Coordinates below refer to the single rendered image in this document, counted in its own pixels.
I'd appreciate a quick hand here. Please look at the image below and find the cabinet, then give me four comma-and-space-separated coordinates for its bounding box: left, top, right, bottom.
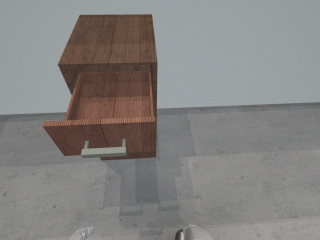
58, 14, 158, 161

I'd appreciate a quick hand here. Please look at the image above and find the handle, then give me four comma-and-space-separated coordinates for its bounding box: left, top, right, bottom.
81, 138, 127, 159

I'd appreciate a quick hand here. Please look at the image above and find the robot right thigh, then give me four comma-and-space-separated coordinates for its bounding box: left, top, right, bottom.
179, 227, 213, 240

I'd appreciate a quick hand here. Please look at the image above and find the drawer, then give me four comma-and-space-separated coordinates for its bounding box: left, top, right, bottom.
42, 71, 156, 156

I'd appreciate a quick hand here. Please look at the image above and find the left robot hand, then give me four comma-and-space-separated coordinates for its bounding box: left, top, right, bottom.
68, 226, 94, 240

